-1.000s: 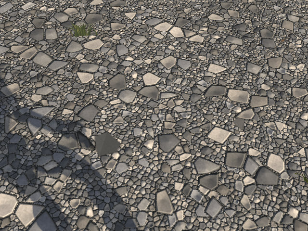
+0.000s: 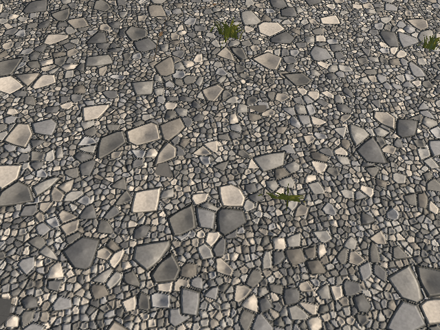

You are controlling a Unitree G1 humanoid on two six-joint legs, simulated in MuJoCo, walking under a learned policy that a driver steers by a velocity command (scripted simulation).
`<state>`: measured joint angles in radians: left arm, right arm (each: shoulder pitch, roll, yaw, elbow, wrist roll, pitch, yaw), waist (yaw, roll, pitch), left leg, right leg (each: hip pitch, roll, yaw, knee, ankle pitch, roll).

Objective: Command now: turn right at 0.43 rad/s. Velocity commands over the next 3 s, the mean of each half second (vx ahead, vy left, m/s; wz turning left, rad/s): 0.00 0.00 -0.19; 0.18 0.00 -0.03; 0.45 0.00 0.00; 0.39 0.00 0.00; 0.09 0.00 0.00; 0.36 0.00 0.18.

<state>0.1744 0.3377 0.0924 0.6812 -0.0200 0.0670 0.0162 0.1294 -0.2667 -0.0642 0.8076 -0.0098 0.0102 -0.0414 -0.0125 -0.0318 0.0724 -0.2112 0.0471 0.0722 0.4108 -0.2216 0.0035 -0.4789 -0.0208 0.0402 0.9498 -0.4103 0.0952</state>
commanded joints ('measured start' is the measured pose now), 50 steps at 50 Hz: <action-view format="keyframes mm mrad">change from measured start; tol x32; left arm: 1 -53 53 1 -101 6 -18 -8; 50 281 41 -11 269 15 -175 -38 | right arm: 1 -19 -224 -54 -55 9 -4 9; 50 -57 -98 7 11 59 -130 56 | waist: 1 -26 212 -143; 8 7 -239 -200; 50 84 -34 -4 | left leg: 1 130 238 -144 -85 420 224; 6 -3 187 -83 74 258 95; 8 -285 12 -11 408 -414 -59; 13 -248 34 -115 601 -243 -81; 24 152 77 -159 -34 300 -19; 42 2 248 -493 -177 -485 218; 46 -368 -52 -48 377 6 26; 50 -764 31 -132 799 -214 61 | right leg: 1 56 -1 -54 -148 -7 -14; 8 490 -367 370 -588 789 -365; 32 312 -10 36 -533 297 -141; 37 130 23 24 -489 -261 -177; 50 761 -299 387 -685 453 -358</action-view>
